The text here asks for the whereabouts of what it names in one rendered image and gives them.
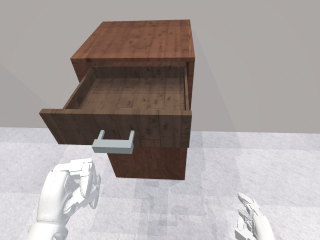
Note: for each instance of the cabinet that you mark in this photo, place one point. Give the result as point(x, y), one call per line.
point(142, 43)

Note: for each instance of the robot left hand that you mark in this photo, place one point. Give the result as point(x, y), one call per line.
point(78, 179)

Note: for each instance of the handle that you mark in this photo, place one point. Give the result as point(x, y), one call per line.
point(113, 146)

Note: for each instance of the left robot forearm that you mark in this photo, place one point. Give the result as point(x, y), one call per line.
point(47, 230)

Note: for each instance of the drawer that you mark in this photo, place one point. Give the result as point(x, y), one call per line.
point(151, 100)

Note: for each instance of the robot right hand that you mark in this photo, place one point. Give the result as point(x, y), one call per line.
point(258, 225)

